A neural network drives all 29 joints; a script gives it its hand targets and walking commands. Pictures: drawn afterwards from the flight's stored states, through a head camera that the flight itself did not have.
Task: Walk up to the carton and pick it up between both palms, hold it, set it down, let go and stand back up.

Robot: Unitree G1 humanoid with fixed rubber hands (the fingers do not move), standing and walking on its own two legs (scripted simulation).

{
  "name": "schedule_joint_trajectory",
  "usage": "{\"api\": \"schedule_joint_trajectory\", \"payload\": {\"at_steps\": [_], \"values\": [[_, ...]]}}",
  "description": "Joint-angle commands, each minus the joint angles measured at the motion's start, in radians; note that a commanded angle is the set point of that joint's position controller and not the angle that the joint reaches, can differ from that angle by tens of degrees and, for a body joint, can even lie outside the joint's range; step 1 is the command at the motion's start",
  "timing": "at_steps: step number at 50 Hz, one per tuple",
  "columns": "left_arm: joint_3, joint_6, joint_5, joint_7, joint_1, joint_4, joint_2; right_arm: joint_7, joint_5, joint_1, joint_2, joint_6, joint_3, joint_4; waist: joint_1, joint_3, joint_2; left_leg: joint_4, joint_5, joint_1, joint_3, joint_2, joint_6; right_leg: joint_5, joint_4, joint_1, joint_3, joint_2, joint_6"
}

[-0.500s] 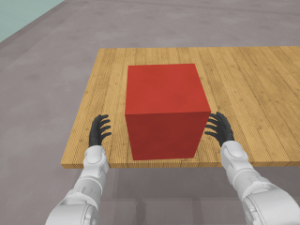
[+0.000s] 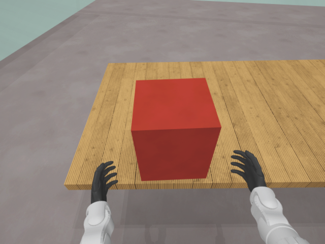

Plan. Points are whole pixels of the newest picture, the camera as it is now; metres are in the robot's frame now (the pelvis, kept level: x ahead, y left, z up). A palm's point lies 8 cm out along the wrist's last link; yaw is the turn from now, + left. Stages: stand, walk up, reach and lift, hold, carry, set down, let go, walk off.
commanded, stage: set down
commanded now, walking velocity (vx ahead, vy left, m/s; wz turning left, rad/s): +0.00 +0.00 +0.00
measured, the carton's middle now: (172, 131) +0.45 -0.01 +0.01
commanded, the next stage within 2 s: none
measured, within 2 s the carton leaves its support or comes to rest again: neither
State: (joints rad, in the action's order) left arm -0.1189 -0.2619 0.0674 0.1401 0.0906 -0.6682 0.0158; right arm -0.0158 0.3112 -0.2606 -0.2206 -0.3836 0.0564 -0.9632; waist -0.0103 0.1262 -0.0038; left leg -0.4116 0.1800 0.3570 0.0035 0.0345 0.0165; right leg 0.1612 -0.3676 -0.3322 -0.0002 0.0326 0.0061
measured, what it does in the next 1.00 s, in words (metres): stands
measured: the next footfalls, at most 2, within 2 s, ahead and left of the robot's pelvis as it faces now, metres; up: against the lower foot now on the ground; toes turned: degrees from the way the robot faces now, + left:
none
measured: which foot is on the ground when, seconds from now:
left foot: down 0.00-1.00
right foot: down 0.00-1.00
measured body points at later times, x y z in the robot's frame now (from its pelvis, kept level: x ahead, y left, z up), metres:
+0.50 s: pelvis +0.00 -0.01 +0.00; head -0.01 +0.01 +0.45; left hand +0.22 +0.19 -0.02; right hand +0.22 -0.22 +0.00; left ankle +0.01 +0.13 -0.74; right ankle +0.01 -0.11 -0.74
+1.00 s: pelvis +0.02 -0.01 +0.00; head +0.02 +0.01 +0.45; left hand +0.20 +0.20 -0.03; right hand +0.20 -0.23 -0.02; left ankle +0.01 +0.13 -0.74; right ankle +0.01 -0.11 -0.74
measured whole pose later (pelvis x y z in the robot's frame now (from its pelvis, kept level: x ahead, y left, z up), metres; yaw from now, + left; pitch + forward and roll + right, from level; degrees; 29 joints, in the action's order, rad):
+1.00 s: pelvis +0.02 -0.01 +0.00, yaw +0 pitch +1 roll +0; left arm -0.02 -0.07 0.07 0.11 -0.35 -0.21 0.13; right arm -0.02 0.20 0.31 -0.22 -0.26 0.06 -0.39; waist -0.01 0.02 0.06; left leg -0.34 0.19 0.17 0.00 0.03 0.03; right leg 0.20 -0.37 -0.18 0.00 0.03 0.03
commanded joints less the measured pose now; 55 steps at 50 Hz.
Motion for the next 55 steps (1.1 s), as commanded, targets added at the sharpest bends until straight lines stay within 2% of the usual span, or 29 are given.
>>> {"api": "schedule_joint_trajectory", "payload": {"at_steps": [1,2,5,10,15,17,18,19,21,25,27,30,31,33,34,36,37,39,41,42,43,44,45,47,49,50,52,53,55], "values": [[0.112,-0.038,-0.006,0.003,0.219,0.283,0.094,-0.020,-0.021,-0.189,-0.165,-0.026,-0.003,0.418,0.062,0.175,0.115,0.042,-0.141,-0.199,0.034,-0.041,0.005,-0.111,0.024,0.230,0.010,0.008,0.005],[0.158,-0.041,0.012,0.006,0.184,0.346,0.088,-0.023,-0.027,-0.137,-0.156,-0.032,-0.041,0.448,0.014,0.194,0.084,0.051,-0.109,-0.228,0.026,-0.033,0.017,-0.091,0.032,0.209,-0.003,0.016,0.013],[0.192,-0.026,0.030,0.009,0.112,0.387,0.062,-0.036,-0.016,-0.045,-0.134,-0.015,-0.034,0.488,0.023,0.158,0.071,0.056,-0.133,-0.259,0.019,-0.036,0.016,-0.093,0.045,0.189,-0.002,0.013,0.024],[0.208,0.054,0.038,0.016,0.141,0.354,0.110,-0.052,-0.053,-0.042,-0.156,0.052,-0.093,0.549,0.022,0.053,0.077,0.117,0.124,-0.187,0.029,-0.030,-0.005,0.184,0.085,0.132,0.009,-0.006,0.040],[0.249,0.114,0.021,0.039,-0.100,0.597,0.051,-0.067,-0.027,0.199,-0.177,0.061,-0.106,0.640,0.025,0.061,0.041,0.120,-0.010,-0.321,0.010,-0.020,0.024,0.050,0.087,0.142,-0.019,0.009,0.053],[0.223,0.143,0.008,0.031,-0.069,0.560,0.083,-0.065,-0.050,0.182,-0.163,0.079,-0.102,0.691,0.043,0.007,0.053,0.129,0.041,-0.263,0.028,-0.038,0.011,0.103,0.102,0.150,0.003,0.001,0.049],[0.203,0.153,-0.013,0.037,-0.101,0.579,0.103,-0.061,-0.056,0.231,-0.128,0.092,-0.092,0.664,0.056,-0.043,0.010,0.137,0.059,-0.260,0.038,-0.039,0.010,0.116,0.113,0.148,0.014,-0.018,0.051],[0.221,0.173,-0.012,0.030,-0.160,0.588,0.087,-0.054,-0.061,0.271,-0.138,0.086,-0.086,0.714,0.043,-0.029,0.033,0.141,0.057,-0.286,0.040,-0.041,0.005,0.101,0.116,0.152,0.012,-0.017,0.048],[0.185,0.162,-0.028,0.056,-0.113,0.685,0.128,-0.051,-0.048,0.237,-0.134,0.089,-0.110,0.812,0.088,0.026,-0.010,0.137,0.003,-0.291,0.060,-0.043,0.008,0.085,0.094,0.187,0.008,-0.019,0.050],[0.213,0.152,-0.018,0.048,-0.182,0.727,0.098,-0.059,-0.058,0.333,-0.135,0.088,-0.088,0.836,0.064,0.060,0.021,0.107,-0.090,-0.335,0.041,-0.038,0.013,-0.019,0.077,0.186,0.004,-0.002,0.053],[0.195,0.170,-0.020,0.031,-0.245,0.640,0.104,-0.044,-0.066,0.416,-0.095,0.105,-0.076,0.772,0.054,-0.072,0.036,0.121,-0.065,-0.302,0.049,-0.052,0.002,-0.004,0.100,0.195,0.025,-0.020,0.045],[0.181,0.162,0.014,0.016,-0.210,0.693,0.140,-0.023,-0.087,0.419,-0.095,0.115,-0.080,0.893,0.049,-0.015,0.061,0.128,-0.012,-0.257,0.065,-0.058,-0.008,0.037,0.092,0.251,0.040,-0.038,0.025],[0.201,0.174,0.012,0.006,-0.239,0.615,0.112,-0.021,-0.106,0.435,-0.077,0.130,-0.073,0.787,0.027,-0.078,0.081,0.133,-0.022,-0.277,0.056,-0.057,-0.010,0.021,0.100,0.223,0.033,-0.037,0.017],[0.191,0.173,-0.008,0.011,-0.288,0.679,0.117,-0.023,-0.084,0.457,-0.089,0.108,-0.072,0.835,0.059,-0.011,0.015,0.124,-0.092,-0.305,0.057,-0.054,0.009,-0.055,0.082,0.259,0.035,-0.029,0.031],[0.192,0.176,-0.008,-0.013,-0.329,0.625,0.139,-0.016,-0.100,0.509,-0.066,0.112,-0.066,0.803,0.036,-0.064,0.054,0.124,-0.121,-0.327,0.056,-0.064,-0.003,-0.132,0.098,0.262,0.046,-0.037,0.025],[0.174,0.151,-0.016,-0.024,-0.371,0.648,0.126,-0.010,-0.081,0.562,-0.063,0.093,-0.032,0.827,0.052,-0.019,0.039,0.103,-0.200,-0.349,0.051,-0.066,0.004,-0.238,0.084,0.290,0.042,-0.029,0.022],[0.170,0.170,0.000,-0.034,-0.357,0.631,0.149,0.002,-0.095,0.522,-0.065,0.090,-0.040,0.838,0.039,-0.006,0.065,0.098,-0.175,-0.335,0.051,-0.069,0.003,-0.245,0.081,0.293,0.048,-0.041,0.012],[0.169,0.159,-0.025,-0.033,-0.374,0.601,0.137,-0.009,-0.101,0.540,-0.057,0.078,-0.055,0.808,0.047,-0.029,0.016,0.113,-0.196,-0.341,0.050,-0.063,0.015,-0.245,0.080,0.289,0.033,-0.026,0.023],[0.171,0.127,-0.002,-0.021,-0.353,0.711,0.152,-0.016,-0.083,0.511,-0.066,0.055,-0.063,0.898,0.066,0.002,0.028,0.104,-0.217,-0.342,0.044,-0.057,0.018,-0.186,0.072,0.258,0.017,-0.008,0.026],[0.166,0.147,-0.018,-0.025,-0.361,0.637,0.160,-0.013,-0.103,0.525,-0.066,0.070,-0.051,0.813,0.057,-0.058,-0.001,0.107,-0.180,-0.322,0.045,-0.063,0.021,-0.192,0.073,0.251,0.029,-0.026,0.026],[0.143,0.124,-0.007,-0.022,-0.368,0.707,0.182,-0.015,-0.096,0.539,-0.064,0.049,-0.058,0.880,0.066,0.005,0.041,0.102,-0.201,-0.341,0.052,-0.060,0.011,-0.195,0.077,0.280,0.023,-0.020,0.025],[0.174,0.125,-0.008,-0.026,-0.368,0.675,0.153,-0.020,-0.087,0.548,-0.075,0.048,-0.073,0.832,0.037,-0.040,-0.004,0.101,-0.220,-0.356,0.041,-0.063,0.018,-0.240,0.073,0.263,0.019,-0.021,0.027],[0.140,0.132,-0.003,-0.033,-0.385,0.659,0.185,-0.008,-0.087,0.564,-0.043,0.054,-0.048,0.848,0.050,-0.058,0.051,0.097,-0.204,-0.339,0.050,-0.062,0.004,-0.280,0.079,0.286,0.038,-0.040,0.009],[0.140,0.132,-0.011,-0.038,-0.372,0.667,0.186,-0.002,-0.097,0.556,-0.031,0.064,-0.019,0.853,0.062,-0.041,0.040,0.102,-0.182,-0.330,0.047,-0.062,0.009,-0.274,0.065,0.289,0.042,-0.044,0.003],[0.128,0.144,-0.024,-0.053,-0.352,0.544,0.187,-0.002,-0.141,0.534,-0.057,0.073,-0.029,0.748,0.048,-0.044,0.067,0.116,-0.133,-0.303,0.054,-0.062,0.005,-0.251,0.068,0.295,0.051,-0.050,-0.003],[0.129,0.136,-0.019,-0.043,-0.345,0.605,0.205,-0.009,-0.138,0.520,-0.041,0.069,-0.049,0.769,0.049,-0.061,0.037,0.125,-0.116,-0.311,0.055,-0.059,0.011,-0.147,0.087,0.257,0.034,-0.040,0.007],[0.131,0.131,0.014,-0.046,-0.316,0.614,0.215,-0.008,-0.127,0.525,-0.015,0.063,-0.039,0.821,0.056,-0.059,0.047,0.118,-0.091,-0.305,0.065,-0.060,-0.007,-0.124,0.088,0.248,0.041,-0.048,0.007],[0.135,0.128,-0.003,-0.037,-0.339,0.629,0.205,-0.015,-0.118,0.542,-0.031,0.070,-0.046,0.783,0.064,-0.073,0.003,0.121,-0.123,-0.312,0.061,-0.060,0.008,-0.131,0.081,0.258,0.030,-0.044,0.016],[0.132,0.160,0.005,-0.064,-0.334,0.510,0.203,-0.006,-0.155,0.546,-0.026,0.085,-0.054,0.729,0.019,-0.104,0.053,0.123,-0.068,-0.321,0.062,-0.058,-0.004,-0.107,0.109,0.221,0.037,-0.056,0.000]]}}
